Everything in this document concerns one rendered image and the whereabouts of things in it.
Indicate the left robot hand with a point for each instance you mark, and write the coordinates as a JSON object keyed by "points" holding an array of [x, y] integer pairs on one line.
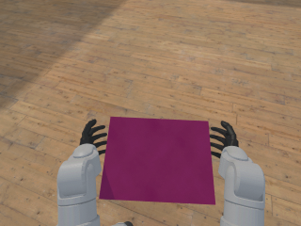
{"points": [[88, 138]]}

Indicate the robot left forearm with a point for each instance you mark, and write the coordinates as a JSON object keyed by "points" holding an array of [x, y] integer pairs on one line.
{"points": [[76, 188]]}

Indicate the right robot hand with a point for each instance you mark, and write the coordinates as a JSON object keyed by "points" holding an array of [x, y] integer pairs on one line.
{"points": [[229, 139]]}

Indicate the carton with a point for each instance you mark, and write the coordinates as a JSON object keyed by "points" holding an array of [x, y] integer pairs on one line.
{"points": [[158, 160]]}

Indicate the robot right forearm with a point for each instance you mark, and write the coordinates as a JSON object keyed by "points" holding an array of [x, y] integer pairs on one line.
{"points": [[244, 189]]}

